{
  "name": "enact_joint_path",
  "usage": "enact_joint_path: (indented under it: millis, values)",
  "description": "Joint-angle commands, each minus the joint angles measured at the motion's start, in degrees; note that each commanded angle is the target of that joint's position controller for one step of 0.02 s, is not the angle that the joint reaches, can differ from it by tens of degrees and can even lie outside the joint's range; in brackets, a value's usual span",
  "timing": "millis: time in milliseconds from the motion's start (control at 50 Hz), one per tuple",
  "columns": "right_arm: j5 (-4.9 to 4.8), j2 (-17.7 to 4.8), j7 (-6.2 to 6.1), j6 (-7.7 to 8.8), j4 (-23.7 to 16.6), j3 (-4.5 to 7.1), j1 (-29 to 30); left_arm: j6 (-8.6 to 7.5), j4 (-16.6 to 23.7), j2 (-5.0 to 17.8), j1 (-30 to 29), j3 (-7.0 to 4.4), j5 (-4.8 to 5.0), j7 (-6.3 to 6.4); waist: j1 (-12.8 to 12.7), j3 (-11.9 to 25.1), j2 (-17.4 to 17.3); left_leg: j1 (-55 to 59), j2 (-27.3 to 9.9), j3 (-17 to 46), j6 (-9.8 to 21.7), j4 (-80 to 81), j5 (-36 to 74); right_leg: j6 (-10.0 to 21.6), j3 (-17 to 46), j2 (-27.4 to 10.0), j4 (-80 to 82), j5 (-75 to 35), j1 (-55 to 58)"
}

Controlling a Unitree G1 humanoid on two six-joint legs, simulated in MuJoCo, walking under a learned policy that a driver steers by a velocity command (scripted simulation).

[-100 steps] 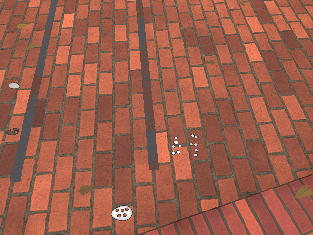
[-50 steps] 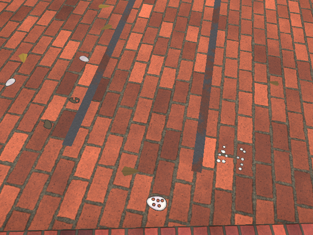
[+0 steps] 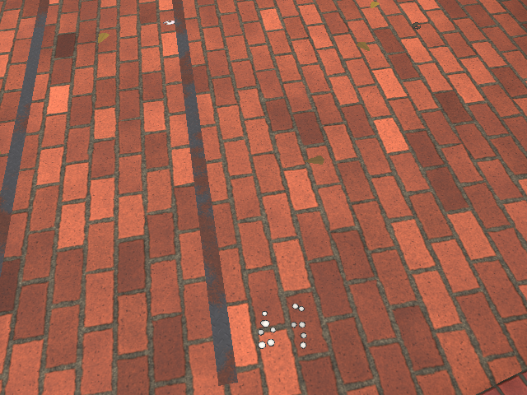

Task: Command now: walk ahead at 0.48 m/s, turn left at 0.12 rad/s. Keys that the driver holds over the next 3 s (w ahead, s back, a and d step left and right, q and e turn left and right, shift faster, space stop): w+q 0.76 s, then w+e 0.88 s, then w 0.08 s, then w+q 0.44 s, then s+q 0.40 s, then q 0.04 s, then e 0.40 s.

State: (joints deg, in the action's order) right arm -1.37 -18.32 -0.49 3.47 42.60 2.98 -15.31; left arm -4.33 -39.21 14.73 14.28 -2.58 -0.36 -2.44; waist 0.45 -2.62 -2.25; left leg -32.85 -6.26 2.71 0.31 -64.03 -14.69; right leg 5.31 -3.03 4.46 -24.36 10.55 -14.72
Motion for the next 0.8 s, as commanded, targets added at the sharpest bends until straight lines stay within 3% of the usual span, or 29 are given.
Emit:
enact_joint_path:
  millis: [20,40,60,80,100,120,140,160,220,280,340,420,460,480,500,520,540,560,580,600,620,640,660,680,700,720,740,760,800]
  values:
    - [1.03,-3.2,-0.35,-0.82,-1.8,0.93,-2.9,-1.83,1.1,8.5,0.7,-2.79,-0.63,0.84,0.3,3.3,4.7,-2.2,-0.6,3.5,-0.8,4.0,6.6,8.9,9.9,-16.0,13.6,-18.8,3.3]
    - [1.11,-3.0,-0.33,-0.72,-2.0,0.92,-2.2,-1.83,0.4,8.5,1.0,-2.79,-0.75,1.16,0.3,2.9,4.1,-2.6,-0.1,4.5,-0.9,6.5,10.1,8.1,7.0,-15.3,13.6,-21.7,3.6]
    - [1.22,-3.1,0.03,-0.33,-0.7,1.24,-3.7,-2.26,0.1,9.7,1.4,-3.17,-1.58,1.44,0.5,4.7,3.4,-2.3,0.5,4.4,-0.8,5.0,16.3,7.9,5.9,-16.1,11.3,-24.6,5.1]
    - [0.83,-3.4,0.4,-0.32,-0.1,1.51,-4.1,-2.51,-0.4,9.1,1.9,-3.13,-1.3,1.46,0.3,5.2,2.7,-3.9,0.7,5.4,-0.8,4.9,18.2,7.6,5.3,-16.6,10.4,-25.2,6.9]
    - [0.04,-5.2,0.72,-0.06,-0.8,2.3,-2.1,-2.73,-0.1,8.8,1.4,-2.83,-0.96,1.35,0.3,3.3,2.7,-5.3,1.7,5.7,-0.3,8.6,21.7,6.5,4.0,-15.2,11.2,-18.8,6.2]
    - [-0.54,-5.2,0.97,0.36,-1.4,2.64,0.6,-2.97,-0.8,8.3,2.7,-2.95,-0.21,2.09,-0.5,1.4,4.0,-9.1,1.3,8.6,0.3,11.4,23.5,5.2,5.3,-16.6,10.7,-13.5,9.4]
    - [-0.47,-4.9,1.28,0.63,-1.8,2.61,2.4,-3.03,-1.4,7.9,3.9,-2.91,-0.06,2.46,-1.3,0.1,4.2,-12.2,1.8,9.4,0.8,13.5,24.6,4.8,5.6,-17.2,10.1,-12.3,11.8]
    - [-0.57,-4.9,1.65,0.54,-2.4,2.83,3.3,-2.74,-1.5,8.4,3.6,-2.93,-0.05,2.89,-0.9,-1.9,4.3,-10.4,2.7,8.2,1.1,19.4,28.4,3.9,2.5,-14.9,10.5,-9.5,8.8]
    - [0.9,-2.1,3.2,0.48,-3.9,2.23,6.2,-1.71,-3.0,7.3,6.7,-2.92,0.1,4.37,-3.0,-1.9,4.7,-8.5,3.2,6.4,1.4,24.4,38.8,4.0,0.3,-16.1,3.4,-5.3,8.7]
    - [0.56,-1.1,4.73,-0.34,-6.6,1.8,10.8,-0.85,-3.6,7.5,10.6,-3.31,0.11,4.98,-5.9,-4.8,4.0,-17.1,3.0,6.5,2.3,27.3,34.2,5.1,2.2,-19.3,-3.7,-6.8,14.7]
    - [0.5,0.6,6.55,0.03,-9.6,0.82,17.8,0.22,-3.5,7.9,14.9,-3.33,-0.2,5.75,-9.8,-5.5,2.4,-22.6,3.4,3.7,1.5,32.3,33.2,4.1,2.9,-21.0,-11.1,-9.1,20.6]
    - [0.33,2.9,8.2,0.83,-9.9,-0.46,19.0,0.99,-3.1,7.5,14.4,-2.16,1.31,6.42,-9.4,-5.6,2.0,-8.2,4.5,-2.9,2.0,38.1,36.2,0.6,-1.1,-20.3,-17.0,-13.7,12.1]
    - [0.6,0.9,7.61,0.27,-6.4,0.85,10.4,1.33,-4.0,8.5,15.8,-1.82,1.57,6.34,-5.3,-1.2,3.8,7.2,7.1,-5.8,3.7,37.9,36.7,-0.7,-4.1,-19.5,-27.9,-26.6,9.1]
    - [0.04,-1.6,6.2,-0.56,-3.5,2.56,1.9,0.78,-5.8,9.0,16.3,-2.11,0.82,5.5,-0.6,5.6,4.5,23.0,7.8,-5.3,6.7,35.7,37.7,-0.5,-3.2,-18.3,-39.3,-32.5,5.4]
    - [0.35,-4.3,4.92,-0.81,-0.7,3.99,-7.4,0.15,-4.5,9.9,12.2,-1.86,2.33,4.49,7.5,7.1,4.5,36.3,8.3,-7.7,9.3,42.4,43.2,-3.6,-6.9,-15.7,-55.3,-31.5,-3.4]
    - [1.82,-10.1,3.58,-1.62,2.1,4.84,-12.9,-0.79,-4.3,5.4,15.1,-1.3,1.17,3.79,7.5,8.0,-10.7,59.0,-0.2,2.2,16.1,32.8,60.8,-7.7,-7.1,-6.7,-86.1,30.9,-28.0]
    - [2.79,-12.7,3.02,-1.03,1.4,4.49,-17.8,-2.48,-1.1,4.7,19.2,0.96,2.44,2.6,7.6,27.3,-11.7,78.9,-13.5,21.6,27.8,17.8,73.2,-10.0,6.1,-6.0,-98.3,41.3,-40.0]
    - [1.42,-9.6,2.6,-1.47,0.6,4.2,-19.5,-3.06,1.4,9.3,12.3,0.14,2.66,2.52,12.2,34.3,-3.6,79.4,-13.9,23.7,29.6,24.2,61.6,-10.4,10.5,-8.3,-94.0,38.4,-42.9]
    - [-0.28,-11.9,2.18,-2.09,3.3,4.74,-19.1,-3.66,5.8,8.1,8.9,0.82,3.73,2.6,8.6,31.7,-1.2,75.2,-13.8,33.1,29.0,34.0,27.6,-9.7,9.1,-7.9,-89.9,32.6,-49.9]
    - [-1.05,-9.8,1.35,-2.34,1.8,4.17,-10.3,-3.47,6.3,6.6,4.4,0.77,3.41,3.97,4.6,21.8,6.2,59.4,-13.4,36.0,25.5,41.5,9.6,-10.0,6.6,-9.8,-84.1,26.0,-50.9]
    - [-0.18,-7.5,1.41,-1.61,-1.7,2.97,-2.2,-2.8,5.4,8.2,5.0,0.65,2.35,4.36,0.9,14.8,9.8,44.2,-15.3,37.0,24.7,44.2,6.0,-8.9,8.6,-11.4,-78.1,19.8,-46.2]
    - [0.39,-7.3,1.93,-0.66,-2.2,2.67,1.1,-1.83,4.3,7.3,6.6,0.64,0.69,4.6,-2.2,10.2,9.7,31.2,-15.1,38.0,24.5,44.9,6.2,-8.7,8.6,-12.1,-77.9,22.4,-41.0]
    - [0.48,-5.0,2.08,0.54,-2.9,1.9,4.8,-1.33,3.6,7.7,6.7,0.03,1.33,4.55,-5.3,3.5,8.3,19.0,-12.2,32.2,21.6,46.8,6.6,-8.1,11.9,-14.6,-64.0,14.2,-38.4]
    - [0.54,-5.0,1.27,0.96,-4.0,1.73,9.6,-1.08,5.4,7.4,3.7,0.08,0.45,4.78,-7.0,-4.0,4.2,2.7,-5.0,21.6,18.3,51.2,10.2,-9.8,9.7,-14.7,-46.1,8.7,-28.5]
    - [1.19,-5.9,0.43,1.11,-4.3,2.1,10.1,-1.69,5.5,6.2,2.4,0.17,-1.78,4.88,-5.9,-2.7,2.7,-3.0,1.6,13.7,16.3,50.1,15.6,-10.9,6.7,-12.7,-33.7,0.0,-17.9]
    - [1.33,-5.8,-0.57,0.86,-4.0,2.11,8.8,-2.23,5.3,4.4,1.0,0.51,-2.51,4.47,-4.2,0.7,0.9,-4.0,5.1,9.1,14.6,48.7,17.7,-11.4,4.9,-10.5,-25.5,-9.5,-9.7]
    - [1.46,-5.6,-1.07,0.62,-2.8,2.13,5.7,-2.3,5.3,3.6,0.3,0.42,-1.59,3.86,-2.8,3.5,-1.7,-2.5,5.2,8.3,14.0,48.1,17.3,-12.0,4.0,-8.0,-21.9,-18.0,-4.7]
    - [0.67,-5.8,-1.18,0.81,-1.8,2.43,3.5,-2.3,5.8,4.3,-0.8,0.01,-0.17,3.36,-2.0,3.9,-3.9,-0.1,4.4,9.5,13.5,48.1,14.4,-11.6,5.3,-7.4,-17.2,-21.5,-2.7]
    - [-0.3,-4.8,-0.79,0.86,-0.2,2.48,0.9,-1.73,6.4,5.3,-2.0,-0.41,1.2,3.11,-1.0,4.0,-4.9,9.1,1.1,12.3,12.2,46.0,9.1,-10.2,6.6,-7.9,-11.6,-19.0,-5.7]
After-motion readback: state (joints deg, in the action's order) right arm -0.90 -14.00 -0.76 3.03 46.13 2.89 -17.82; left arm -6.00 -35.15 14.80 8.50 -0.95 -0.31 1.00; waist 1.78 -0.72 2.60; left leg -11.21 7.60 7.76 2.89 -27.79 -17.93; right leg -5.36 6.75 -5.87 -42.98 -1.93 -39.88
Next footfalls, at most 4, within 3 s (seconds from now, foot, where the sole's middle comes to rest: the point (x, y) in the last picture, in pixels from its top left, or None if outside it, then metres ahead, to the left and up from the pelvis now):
0.50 left None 0.43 0.21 -0.93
0.88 right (255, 312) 0.77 0.08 -0.93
1.38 left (171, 278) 0.89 0.35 -0.93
1.86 right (248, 196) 1.22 0.11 -0.93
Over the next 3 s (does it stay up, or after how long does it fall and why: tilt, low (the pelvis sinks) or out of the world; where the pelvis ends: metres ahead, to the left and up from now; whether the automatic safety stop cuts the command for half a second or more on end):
stays up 1.33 0.21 -0.16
